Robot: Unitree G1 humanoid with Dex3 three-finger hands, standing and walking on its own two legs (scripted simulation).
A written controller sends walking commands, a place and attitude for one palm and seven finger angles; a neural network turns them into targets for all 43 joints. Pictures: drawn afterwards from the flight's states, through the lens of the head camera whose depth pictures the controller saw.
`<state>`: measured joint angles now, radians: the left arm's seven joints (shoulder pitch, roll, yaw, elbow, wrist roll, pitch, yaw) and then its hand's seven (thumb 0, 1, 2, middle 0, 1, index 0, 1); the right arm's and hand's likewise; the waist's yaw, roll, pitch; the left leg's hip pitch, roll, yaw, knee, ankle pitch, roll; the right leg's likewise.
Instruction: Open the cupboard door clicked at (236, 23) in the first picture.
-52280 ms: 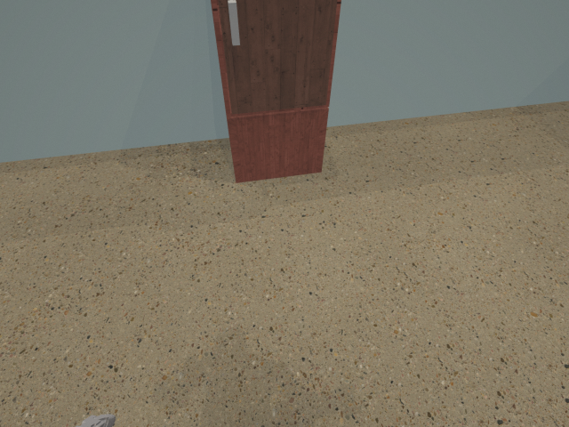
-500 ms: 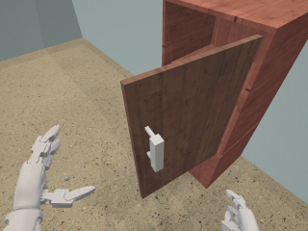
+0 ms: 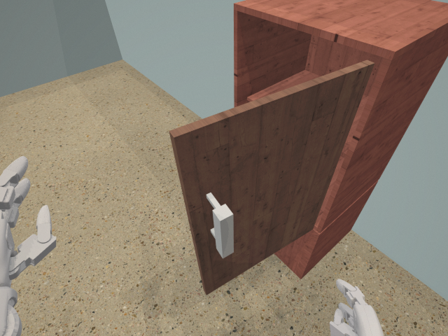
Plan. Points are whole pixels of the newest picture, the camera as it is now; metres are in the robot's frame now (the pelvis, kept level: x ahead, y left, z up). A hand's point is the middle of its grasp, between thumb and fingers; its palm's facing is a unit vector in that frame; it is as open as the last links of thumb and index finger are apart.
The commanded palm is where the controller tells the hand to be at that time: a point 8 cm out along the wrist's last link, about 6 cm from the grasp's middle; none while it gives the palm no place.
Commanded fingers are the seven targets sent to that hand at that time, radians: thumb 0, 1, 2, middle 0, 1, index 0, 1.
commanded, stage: draw the hand back to the body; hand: left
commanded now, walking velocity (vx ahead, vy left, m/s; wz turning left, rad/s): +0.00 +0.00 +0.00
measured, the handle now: (218, 224) +0.32 +0.06 +0.03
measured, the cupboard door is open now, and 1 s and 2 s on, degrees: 82 82 82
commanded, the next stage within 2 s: step back with the hand held close in 0.28 s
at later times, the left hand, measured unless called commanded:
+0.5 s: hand (48, 231) +0.20 +0.27 +0.16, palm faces +0.47 -0.77 -0.43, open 7.4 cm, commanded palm +0.14 +0.30 +0.17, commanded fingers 0.00 0.90 0.90 -0.20 -0.30 -0.20 -0.30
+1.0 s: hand (12, 289) +0.12 +0.27 +0.15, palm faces +0.43 -0.75 -0.50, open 7.4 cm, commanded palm +0.06 +0.31 +0.17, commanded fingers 0.00 0.90 0.90 -0.20 -0.30 -0.20 -0.30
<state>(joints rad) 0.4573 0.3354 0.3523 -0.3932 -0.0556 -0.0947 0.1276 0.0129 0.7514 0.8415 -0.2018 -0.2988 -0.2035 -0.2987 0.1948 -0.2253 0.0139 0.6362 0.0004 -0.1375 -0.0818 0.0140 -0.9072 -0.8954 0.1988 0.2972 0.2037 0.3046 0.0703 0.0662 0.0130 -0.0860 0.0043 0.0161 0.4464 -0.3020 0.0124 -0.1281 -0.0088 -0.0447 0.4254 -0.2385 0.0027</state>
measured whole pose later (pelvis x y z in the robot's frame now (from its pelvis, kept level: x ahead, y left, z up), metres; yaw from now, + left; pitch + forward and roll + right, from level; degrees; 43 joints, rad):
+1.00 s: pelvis -0.08 +0.01 -0.01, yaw -1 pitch -1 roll -1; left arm 0.54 0.39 0.44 -0.51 -0.01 -0.19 0.15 0.02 0.89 0.90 -0.21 -0.30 -0.21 -0.30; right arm 0.21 -0.22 0.00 0.55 0.01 -0.06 -0.09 0.01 -0.91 -0.90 0.20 0.30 0.20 0.30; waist 0.01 0.01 0.04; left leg -0.36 -0.01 0.03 0.62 -0.27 0.04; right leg -0.38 -0.02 -0.03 0.55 -0.16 0.02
